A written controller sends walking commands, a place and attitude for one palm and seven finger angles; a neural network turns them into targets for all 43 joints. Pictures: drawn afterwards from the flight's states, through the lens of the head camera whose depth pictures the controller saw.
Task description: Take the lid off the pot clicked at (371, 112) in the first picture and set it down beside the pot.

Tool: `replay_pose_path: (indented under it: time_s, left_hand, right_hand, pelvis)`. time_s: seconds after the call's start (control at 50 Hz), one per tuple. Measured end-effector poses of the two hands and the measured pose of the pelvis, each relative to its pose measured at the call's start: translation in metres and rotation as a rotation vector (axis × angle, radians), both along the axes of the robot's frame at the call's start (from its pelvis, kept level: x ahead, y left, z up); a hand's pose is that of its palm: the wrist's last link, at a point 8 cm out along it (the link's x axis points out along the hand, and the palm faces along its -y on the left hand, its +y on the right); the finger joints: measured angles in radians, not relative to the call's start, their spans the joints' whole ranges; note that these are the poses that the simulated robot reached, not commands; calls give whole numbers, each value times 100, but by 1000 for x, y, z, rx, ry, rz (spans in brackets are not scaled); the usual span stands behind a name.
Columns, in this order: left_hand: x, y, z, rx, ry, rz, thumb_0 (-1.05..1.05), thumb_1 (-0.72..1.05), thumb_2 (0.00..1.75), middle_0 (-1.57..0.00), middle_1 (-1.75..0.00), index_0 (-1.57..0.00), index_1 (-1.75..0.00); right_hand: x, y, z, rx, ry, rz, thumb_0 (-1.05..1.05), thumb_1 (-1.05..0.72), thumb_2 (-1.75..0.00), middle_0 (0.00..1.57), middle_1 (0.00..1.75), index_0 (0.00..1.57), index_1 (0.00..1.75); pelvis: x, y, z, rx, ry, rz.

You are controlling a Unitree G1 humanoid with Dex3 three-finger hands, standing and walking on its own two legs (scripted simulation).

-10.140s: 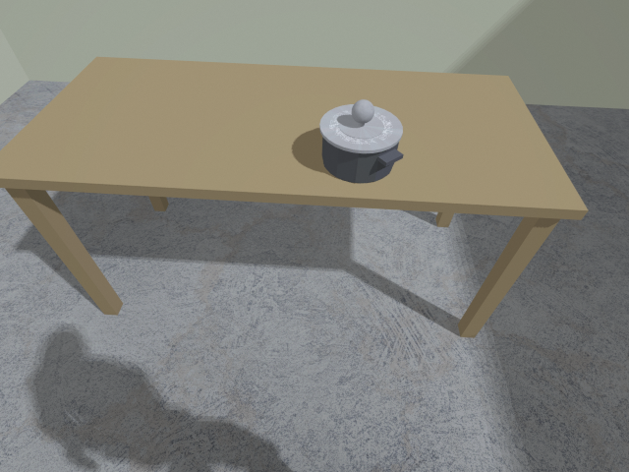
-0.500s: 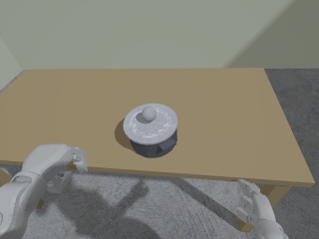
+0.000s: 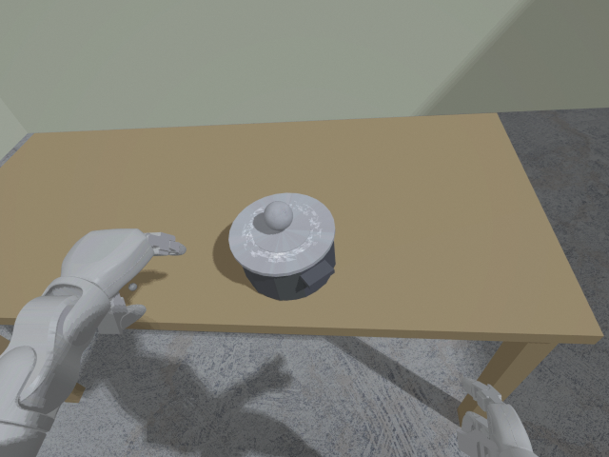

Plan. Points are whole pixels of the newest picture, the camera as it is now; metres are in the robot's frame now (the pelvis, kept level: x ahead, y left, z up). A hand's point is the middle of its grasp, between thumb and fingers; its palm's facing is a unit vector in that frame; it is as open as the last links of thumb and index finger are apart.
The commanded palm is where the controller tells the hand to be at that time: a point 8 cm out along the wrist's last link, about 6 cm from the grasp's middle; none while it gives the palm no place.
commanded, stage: move the open hand above the knob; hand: left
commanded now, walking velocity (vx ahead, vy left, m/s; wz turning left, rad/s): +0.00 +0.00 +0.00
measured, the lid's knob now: (278, 215) +0.48 +0.10 +0.03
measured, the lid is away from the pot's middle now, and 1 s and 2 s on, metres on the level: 0.00 0.00 0.00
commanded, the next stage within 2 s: none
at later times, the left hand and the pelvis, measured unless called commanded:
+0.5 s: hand (169, 255) +0.33 +0.22 +0.11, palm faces -0.25 -0.08 -0.97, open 10.4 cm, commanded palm +0.33 +0.21 +0.18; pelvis +0.02 -0.01 +0.00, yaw +1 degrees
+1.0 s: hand (216, 227) +0.38 +0.16 +0.11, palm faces -0.21 -0.07 -0.98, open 10.4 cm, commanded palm +0.37 +0.16 +0.18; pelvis +0.02 -0.01 +0.00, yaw +0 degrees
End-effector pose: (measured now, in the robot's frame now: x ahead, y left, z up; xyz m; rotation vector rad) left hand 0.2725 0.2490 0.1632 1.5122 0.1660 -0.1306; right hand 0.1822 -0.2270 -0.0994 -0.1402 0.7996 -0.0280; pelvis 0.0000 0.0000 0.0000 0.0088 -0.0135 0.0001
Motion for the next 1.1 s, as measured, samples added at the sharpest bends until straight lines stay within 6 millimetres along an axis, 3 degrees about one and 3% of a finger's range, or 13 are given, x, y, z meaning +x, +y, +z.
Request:
replay_pose_path:
  time_s: [0.36,0.7,1.1]
  left_hand:
    - [40,-22,2,-14,63,6,0,-31,138,-81,-8,-81,-8]
    - [76,-43,2,-23,42,-21,0,-31,139,-81,-8,-81,-8]
    - [111,-94,1,-19,29,-55,0,-31,139,-81,-8,-81,-8]
  right_hand:
    - [41,-2,11,13,-58,37,2,-91,-90,20,30,20,30]
    - [28,-3,-4,34,21,15,2,-91,-90,20,30,20,30]
    - [29,-5,-8,63,25,-8,2,-91,-90,20,30,20,30]
  pelvis:
    - [15,-7,-2,2,25,14]
    - [23,-8,-3,5,41,9]
    - [22,-12,-5,15,49,5]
